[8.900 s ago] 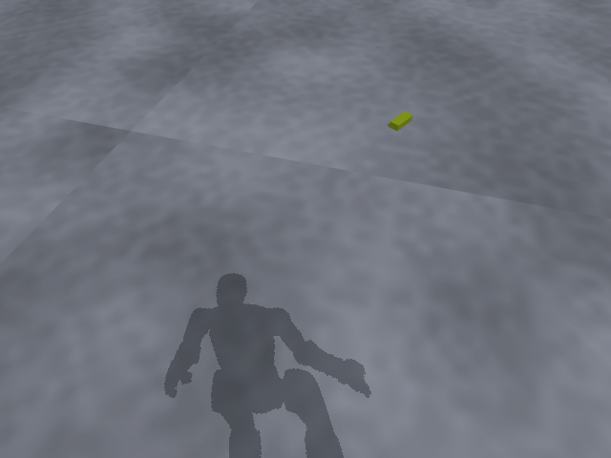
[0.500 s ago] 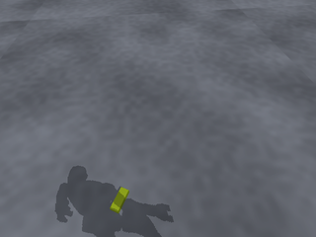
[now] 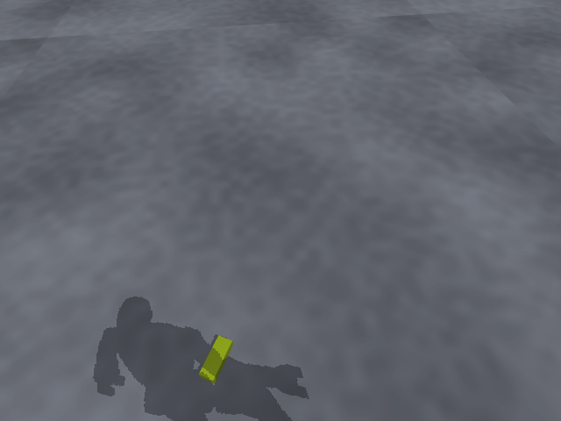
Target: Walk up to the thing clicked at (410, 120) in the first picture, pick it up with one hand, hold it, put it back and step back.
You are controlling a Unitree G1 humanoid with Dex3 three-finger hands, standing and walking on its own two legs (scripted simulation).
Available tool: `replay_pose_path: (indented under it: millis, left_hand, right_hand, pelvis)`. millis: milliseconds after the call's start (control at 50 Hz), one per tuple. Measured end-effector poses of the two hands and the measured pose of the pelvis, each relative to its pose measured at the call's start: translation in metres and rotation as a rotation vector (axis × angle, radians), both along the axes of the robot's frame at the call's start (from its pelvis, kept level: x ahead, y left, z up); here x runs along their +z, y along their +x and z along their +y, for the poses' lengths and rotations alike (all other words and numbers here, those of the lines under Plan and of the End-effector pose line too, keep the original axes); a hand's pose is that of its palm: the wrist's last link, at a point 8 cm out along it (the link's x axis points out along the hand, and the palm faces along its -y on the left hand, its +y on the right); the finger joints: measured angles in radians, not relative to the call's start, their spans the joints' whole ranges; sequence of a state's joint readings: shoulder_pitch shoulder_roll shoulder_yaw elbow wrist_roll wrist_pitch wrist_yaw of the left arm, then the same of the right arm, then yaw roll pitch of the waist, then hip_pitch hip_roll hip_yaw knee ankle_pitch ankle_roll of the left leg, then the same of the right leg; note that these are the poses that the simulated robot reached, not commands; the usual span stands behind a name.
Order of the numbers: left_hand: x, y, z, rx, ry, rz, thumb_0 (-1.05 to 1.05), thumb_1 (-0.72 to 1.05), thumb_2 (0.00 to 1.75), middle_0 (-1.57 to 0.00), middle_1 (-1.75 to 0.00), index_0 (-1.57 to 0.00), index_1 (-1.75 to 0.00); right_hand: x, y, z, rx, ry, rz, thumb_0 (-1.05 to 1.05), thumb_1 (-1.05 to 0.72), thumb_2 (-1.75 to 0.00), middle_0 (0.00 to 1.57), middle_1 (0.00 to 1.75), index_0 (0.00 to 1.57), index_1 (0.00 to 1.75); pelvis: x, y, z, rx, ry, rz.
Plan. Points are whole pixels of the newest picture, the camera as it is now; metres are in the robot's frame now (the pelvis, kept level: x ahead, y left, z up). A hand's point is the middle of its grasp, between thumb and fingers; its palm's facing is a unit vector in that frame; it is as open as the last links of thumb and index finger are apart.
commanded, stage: walk up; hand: left
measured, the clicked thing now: (216, 358) +0.44 +0.25 -0.76
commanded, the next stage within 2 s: stand in 0.88 s
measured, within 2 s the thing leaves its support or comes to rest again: neither
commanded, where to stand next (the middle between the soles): +0.05 +0.01 m, yaw +0 degrees
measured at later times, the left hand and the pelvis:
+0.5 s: hand out of the picture +0.07 +0.26 -0.15, palm faces -0.02 -0.92 -0.38, open 7.4 cm; pelvis +0.00 +0.00 +0.00, yaw +0 degrees
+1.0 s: hand out of the picture +0.06 +0.25 -0.15, palm faces -0.03 -0.93 -0.36, open 7.4 cm; pelvis -0.01 +0.00 +0.00, yaw +0 degrees
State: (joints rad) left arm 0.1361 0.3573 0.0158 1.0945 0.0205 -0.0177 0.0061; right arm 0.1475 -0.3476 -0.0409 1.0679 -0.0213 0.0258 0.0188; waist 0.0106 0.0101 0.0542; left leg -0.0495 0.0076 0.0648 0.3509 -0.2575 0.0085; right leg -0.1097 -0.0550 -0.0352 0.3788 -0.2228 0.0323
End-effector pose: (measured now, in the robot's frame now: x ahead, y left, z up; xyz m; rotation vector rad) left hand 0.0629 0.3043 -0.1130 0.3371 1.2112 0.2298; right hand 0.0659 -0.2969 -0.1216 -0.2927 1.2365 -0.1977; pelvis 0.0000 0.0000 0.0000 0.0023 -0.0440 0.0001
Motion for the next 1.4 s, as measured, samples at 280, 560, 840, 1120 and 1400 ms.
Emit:
replay_pose_path:
  millis: [280,560,840,1120,1400]
  left_hand:
    - [0.001,0.009,-0.002,-0.019,0.002,-0.016,0.0,0.9,0.9,-0.2,-0.3,-0.2,-0.3]
    - [0.002,-0.001,-0.002,-0.013,0.008,0.001,0.0,0.9,0.9,-0.2,-0.3,-0.2,-0.3]
    - [0.002,-0.006,-0.003,-0.015,0.007,0.004,0.0,0.9,0.9,-0.2,-0.3,-0.2,-0.3]
    - [-0.002,-0.004,-0.015,-0.026,-0.036,0.011,0.0,0.9,0.9,-0.2,-0.3,-0.2,-0.3]
    - [-0.001,-0.016,-0.019,-0.017,-0.037,0.016,0.0,0.9,0.9,-0.2,-0.3,-0.2,-0.3]
  right_hand:
    - [0.001,0.011,0.001,-0.005,0.004,-0.028,0.01,-0.9,-0.9,0.2,0.3,0.2,0.3]
    - [0.0,0.004,-0.004,-0.004,0.003,-0.014,0.01,-0.9,-0.9,0.2,0.3,0.2,0.3]
    - [0.0,-0.002,-0.005,-0.011,0.006,-0.014,0.01,-0.9,-0.9,0.2,0.3,0.2,0.3]
    - [0.004,-0.01,-0.001,0.003,-0.003,-0.013,0.01,-0.9,-0.9,0.2,0.3,0.2,0.3]
    - [0.004,-0.023,-0.007,0.01,-0.006,0.001,0.01,-0.9,-0.9,0.2,0.3,0.2,0.3]
  pelvis:
    - [0.0,-0.002,0.002,-0.002,0.002,-0.004]
    - [0.0,-0.005,-0.001,-0.003,0.002,-0.005]
    - [0.0,-0.008,-0.002,-0.009,0.001,-0.007]
    - [0.004,-0.013,-0.004,-0.003,0.0,-0.001]
    - [0.005,-0.021,-0.009,0.002,0.0,-0.001]
